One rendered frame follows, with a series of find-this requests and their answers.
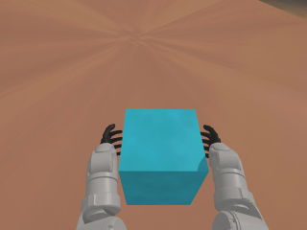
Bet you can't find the left robot forearm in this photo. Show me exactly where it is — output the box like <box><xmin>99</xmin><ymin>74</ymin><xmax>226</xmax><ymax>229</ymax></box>
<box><xmin>76</xmin><ymin>143</ymin><xmax>121</xmax><ymax>230</ymax></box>

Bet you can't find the robot right hand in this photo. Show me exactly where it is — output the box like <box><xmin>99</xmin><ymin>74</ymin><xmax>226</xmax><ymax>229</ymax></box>
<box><xmin>201</xmin><ymin>125</ymin><xmax>221</xmax><ymax>158</ymax></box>

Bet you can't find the right robot upper arm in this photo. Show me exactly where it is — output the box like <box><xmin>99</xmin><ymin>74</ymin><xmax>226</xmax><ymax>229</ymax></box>
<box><xmin>212</xmin><ymin>210</ymin><xmax>269</xmax><ymax>230</ymax></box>

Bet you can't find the right robot forearm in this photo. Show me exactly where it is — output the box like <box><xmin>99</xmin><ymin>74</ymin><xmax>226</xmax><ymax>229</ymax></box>
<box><xmin>208</xmin><ymin>142</ymin><xmax>267</xmax><ymax>225</ymax></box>

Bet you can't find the carton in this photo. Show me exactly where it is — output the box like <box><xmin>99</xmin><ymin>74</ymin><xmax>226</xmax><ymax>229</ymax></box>
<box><xmin>118</xmin><ymin>108</ymin><xmax>209</xmax><ymax>205</ymax></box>

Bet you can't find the robot left hand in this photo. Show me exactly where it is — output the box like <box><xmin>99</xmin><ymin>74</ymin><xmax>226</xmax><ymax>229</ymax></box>
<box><xmin>100</xmin><ymin>124</ymin><xmax>123</xmax><ymax>156</ymax></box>

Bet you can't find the left robot upper arm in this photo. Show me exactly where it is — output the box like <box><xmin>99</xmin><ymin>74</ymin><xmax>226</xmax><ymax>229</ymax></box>
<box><xmin>78</xmin><ymin>216</ymin><xmax>127</xmax><ymax>230</ymax></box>

